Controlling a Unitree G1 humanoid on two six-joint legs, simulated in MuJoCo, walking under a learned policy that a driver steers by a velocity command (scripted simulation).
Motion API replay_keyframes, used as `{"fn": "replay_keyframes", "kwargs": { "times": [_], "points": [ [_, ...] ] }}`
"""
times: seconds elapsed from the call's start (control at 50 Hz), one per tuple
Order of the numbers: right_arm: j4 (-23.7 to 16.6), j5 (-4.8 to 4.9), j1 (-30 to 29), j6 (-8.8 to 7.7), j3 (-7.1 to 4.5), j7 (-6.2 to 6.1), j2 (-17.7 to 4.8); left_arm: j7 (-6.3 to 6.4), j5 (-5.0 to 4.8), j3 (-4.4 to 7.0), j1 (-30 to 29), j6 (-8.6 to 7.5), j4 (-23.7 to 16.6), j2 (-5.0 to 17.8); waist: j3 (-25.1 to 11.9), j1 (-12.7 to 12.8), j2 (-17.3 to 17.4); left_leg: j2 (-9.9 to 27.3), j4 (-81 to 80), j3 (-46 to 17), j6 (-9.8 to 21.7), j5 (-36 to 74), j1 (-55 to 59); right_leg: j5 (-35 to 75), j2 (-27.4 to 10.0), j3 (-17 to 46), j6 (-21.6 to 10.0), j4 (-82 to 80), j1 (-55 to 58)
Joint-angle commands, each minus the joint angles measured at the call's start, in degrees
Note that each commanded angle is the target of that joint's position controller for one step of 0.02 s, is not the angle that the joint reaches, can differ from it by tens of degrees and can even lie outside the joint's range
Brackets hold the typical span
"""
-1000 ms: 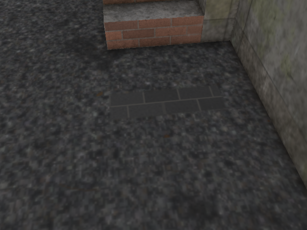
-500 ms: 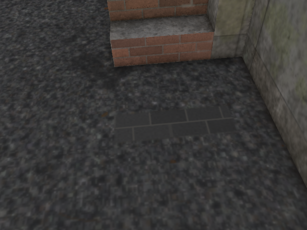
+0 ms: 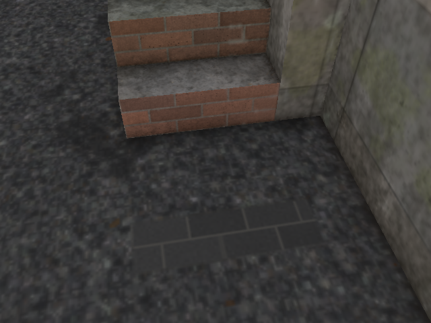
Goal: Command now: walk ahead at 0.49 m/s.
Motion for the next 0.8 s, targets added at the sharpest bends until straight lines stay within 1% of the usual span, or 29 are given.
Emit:
{"fn": "replay_keyframes", "kwargs": {
  "times": [0.02,0.06,0.12,0.18,0.2,0.22,0.24,0.26,0.28,0.3,0.32,0.34,0.36,0.38,0.4,0.42,0.44,0.46,0.5,0.54,0.56,0.58,0.62,0.66,0.68,0.7,0.76,0.78,0.8],
  "points": [
    [-3.44,0.35,-1.57,-0.59,-1.34,-1.23,-8.28,-0.17,0.23,0.43,-0.98,-0.42,-2.87,1.96,3.95,1.69,4.29,15.61,-9.28,-10.17,8.54,7.67,-4.64,9.44,-0.62,-0.26,0.91,-10.97,0.1],
    [-2.94,0.81,0.74,-0.32,-1.48,-1.55,-9.13,-0.61,-0.07,0.16,-5.61,-0.7,-4.03,1.43,4.15,0.02,4.45,15.22,-9.1,-8.89,7.48,7.46,-2.35,12.64,1.05,-1.67,1.16,-18.59,1.8],
    [-1.71,1.32,4.07,0.27,-1.71,-1.67,-9.74,-1.56,-0.61,-0.15,-10.86,-0.88,-5.65,1.5,5.31,-1.98,4.83,16.68,-7.57,-8.83,7.15,6.14,2.88,11.78,2.37,-2.42,1.27,-24.73,1.89],
    [-0.82,1.39,5.61,1.21,-2.04,-1.9,-9.97,-2.78,-0.83,-0.18,-13.71,-1.45,-7.47,2.26,6.03,-2.05,5.24,19.39,-4.12,-9.75,6.49,7.49,8.95,6.43,3.13,-2.22,-0.36,-28.65,1.37],
    [-0.81,1.41,5.3,1.51,-2.24,-1.98,-10.35,-3.09,-0.84,-0.01,-13.09,-1.69,-7.67,2.86,5.55,-1.27,5.66,20.02,-2.55,-10.0,6.01,9.62,10.2,4.05,3.65,-2.5,-1.16,-29.77,3.08],
    [-0.98,1.4,4.49,1.8,-2.42,-2.01,-10.82,-3.26,-0.83,0.36,-11.03,-1.91,-7.4,3.75,4.32,0.17,6.42,20.17,-0.15,-9.86,5.43,14.59,10.69,1.96,4.7,-3.32,-2.02,-30.68,6.9],
    [-1.36,1.28,3.05,2.08,-2.44,-2.01,-11.08,-3.23,-0.77,1.2,-6.29,-2.09,-6.25,5.28,1.46,3.14,6.98,18.89,5.44,-8.45,4.45,24.51,10.25,0.96,6.66,-4.98,-3.2,-31.73,14.21],
    [-1.84,0.81,2.28,2.34,-1.92,-1.95,-9.75,-2.91,-0.76,2.77,3.83,-2.16,-3.09,8.11,-4.57,7.63,6.25,15.52,16.98,-5.87,2.93,30.95,7.0,1.63,7.9,-5.61,-5.01,-31.87,27.44],
    [-3.61,-0.25,2.52,2.14,-0.8,-1.92,-7.55,-2.35,-0.07,4.15,15.49,-2.04,-0.83,13.34,-14.12,11.18,-0.43,11.53,36.45,-2.54,0.68,17.55,-5.4,2.66,-3.28,7.26,-9.25,-30.98,46.13],
    [-3.34,0.4,9.92,0.7,1.35,-1.16,0.52,-2.83,0.29,4.73,18.72,-1.69,0.62,16.35,-21.07,7.14,-16.52,0.88,55.12,-3.81,-2.63,-20.01,-28.61,-8.68,-14.82,34.63,-17.8,-38.43,64.78],
    [-2.89,1.82,6.57,-0.73,-0.1,-1.0,-6.22,-2.85,0.19,3.08,17.51,-1.83,0.01,10.23,-19.13,8.78,-9.94,3.72,62.12,-11.84,-1.25,-22.96,-34.73,-12.37,-13.67,37.89,-15.55,-42.19,63.0],
    [-4.92,2.94,0.73,-1.52,-1.06,-0.88,-9.61,-2.65,0.01,2.27,11.83,-1.93,-1.08,7.93,-11.15,7.69,-6.87,6.7,62.54,-10.64,-0.24,-17.62,-37.66,-8.0,-12.11,28.81,-12.92,-42.84,55.28],
    [-5.67,2.62,-2.33,-1.59,-1.15,-1.31,-9.49,-2.73,0.1,1.68,6.37,-1.87,-2.28,6.7,-7.15,5.65,-1.39,9.83,60.22,-8.88,-0.43,-12.11,-35.03,-0.77,-10.06,21.67,-11.85,-44.34,46.6],
    [-5.9,1.69,-3.72,-1.23,-1.51,-1.62,-8.78,-2.98,0.43,1.31,3.71,-1.88,-2.61,5.28,-4.11,4.1,0.37,11.55,56.91,-8.45,-0.78,-8.9,-32.71,3.47,-7.99,16.91,-11.45,-46.27,40.0],
    [-5.83,1.39,-2.57,-0.41,-1.65,-1.64,-7.64,-3.18,0.89,0.87,2.92,-2.01,-2.26,3.9,-3.38,2.24,-0.8,13.08,54.48,-8.73,-0.89,-6.82,-29.17,5.15,-6.12,13.33,-10.78,-48.02,36.18],
    [-5.45,1.43,-1.4,0.38,-1.62,-1.68,-6.3,-3.33,0.85,0.79,3.25,-2.06,-1.64,3.35,-2.67,1.45,-1.34,13.27,52.83,-8.32,-1.21,-5.94,-27.49,6.1,-4.92,11.11,-10.91,-49.55,34.18],
    [-5.3,1.4,-0.88,0.98,-1.58,-1.76,-5.37,-3.27,0.73,0.92,4.29,-2.2,-0.9,3.87,-1.86,0.99,-1.32,13.39,51.48,-7.74,-1.6,-5.41,-27.24,8.22,-4.46,9.22,-11.31,-50.52,32.84],
    [-5.7,1.27,-1.72,1.39,-1.68,-1.86,-5.24,-3.05,0.68,1.14,5.15,-2.28,-0.27,4.74,-0.78,0.7,-1.01,13.6,49.8,-7.47,-2.08,-4.2,-28.45,10.14,-4.29,7.72,-11.62,-51.32,32.19],
    [-7.25,0.79,-5.93,1.71,-1.92,-2.0,-5.52,-2.38,0.74,1.54,7.08,-2.08,0.68,6.2,1.0,1.32,-0.13,13.97,44.59,-7.22,-3.15,0.34,-32.56,12.12,-4.35,5.91,-11.84,-52.5,32.8],
    [-8.72,0.56,-10.39,1.63,-1.97,-1.9,-5.17,-1.72,0.58,1.55,8.83,-1.57,1.41,6.38,1.96,2.34,-0.21,13.85,37.94,-6.84,-3.83,5.73,-34.96,12.05,-3.84,4.24,-11.2,-53.1,34.05],
    [-9.27,0.6,-12.31,1.51,-1.9,-1.75,-4.85,-1.46,0.48,1.53,9.43,-1.36,1.64,6.47,2.32,2.84,-0.48,13.52,34.3,-6.46,-3.92,8.5,-34.71,11.41,-3.24,3.1,-10.64,-53.37,34.21],
    [-9.99,0.62,-14.22,1.4,-1.75,-1.66,-4.58,-1.01,0.01,1.61,10.07,-1.21,1.92,7.27,2.57,3.38,-0.51,13.13,30.76,-6.24,-4.21,10.32,-34.41,9.96,-3.18,2.93,-10.2,-53.81,34.65],
    [-11.08,0.86,-18.34,1.14,-1.58,-1.34,-4.38,-0.58,-0.25,1.63,11.71,-1.03,2.77,7.76,3.56,4.63,-0.41,12.0,24.72,-5.38,-4.44,13.73,-33.67,7.82,-2.94,1.81,-9.5,-54.09,36.12],
    [-12.05,1.11,-21.86,0.9,-1.43,-0.88,-4.4,-0.39,-0.43,1.71,13.64,-0.75,3.87,7.98,4.63,5.88,-0.64,11.12,20.79,-4.67,-4.43,14.5,-33.7,6.28,-3.48,1.37,-9.2,-53.6,38.65],
    [-12.39,1.31,-22.95,0.77,-1.33,-0.56,-4.21,-0.6,-0.18,1.68,14.57,-0.55,4.46,7.47,5.47,6.22,-1.16,10.68,19.56,-4.08,-3.92,14.65,-33.2,7.03,-3.57,0.44,-9.15,-53.16,39.37],
    [-12.91,1.42,-24.24,0.63,-1.24,-0.23,-4.23,-0.66,-0.22,1.77,15.38,-0.33,4.99,7.47,6.0,6.61,-1.44,10.4,18.58,-3.98,-3.43,13.85,-32.93,7.43,-4.2,0.39,-9.08,-52.43,40.52],
    [-14.18,1.56,-25.17,0.09,-1.45,0.78,-5.3,-0.45,-0.59,2.3,15.2,0.37,5.72,8.3,5.98,5.42,-1.93,9.71,15.87,-4.03,-1.15,8.05,-31.41,11.53,-6.63,0.91,-8.16,-48.85,45.14],
    [-13.96,1.56,-23.49,-0.08,-1.8,0.93,-6.17,-0.37,-0.64,2.51,14.32,0.62,5.62,8.86,4.81,4.19,-2.42,8.89,15.1,-3.41,-0.36,5.87,-28.25,15.97,-6.9,0.82,-7.57,-46.75,46.02],
    [-13.12,1.48,-19.88,-0.23,-2.48,0.92,-7.48,-0.31,-0.62,2.68,13.02,0.87,5.33,9.48,2.4,1.99,-3.26,7.12,14.66,-1.9,0.56,4.34,-22.28,24.9,-6.39,0.15,-6.86,-42.64,46.09]
  ]
}}
Velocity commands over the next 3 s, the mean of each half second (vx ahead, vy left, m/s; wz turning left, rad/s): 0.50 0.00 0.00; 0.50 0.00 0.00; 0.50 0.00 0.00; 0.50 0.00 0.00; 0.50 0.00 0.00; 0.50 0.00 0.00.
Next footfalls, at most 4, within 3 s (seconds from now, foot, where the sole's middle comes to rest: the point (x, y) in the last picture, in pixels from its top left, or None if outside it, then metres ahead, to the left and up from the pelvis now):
0.26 right None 0.34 -0.16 -0.78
0.84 left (189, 286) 0.65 0.08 -0.78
1.36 right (243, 216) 0.92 -0.12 -0.78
1.86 left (188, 170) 1.15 0.09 -0.78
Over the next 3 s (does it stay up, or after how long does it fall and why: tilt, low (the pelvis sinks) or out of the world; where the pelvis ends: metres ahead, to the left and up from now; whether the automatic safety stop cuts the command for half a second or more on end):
stays up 1.21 0.03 0.00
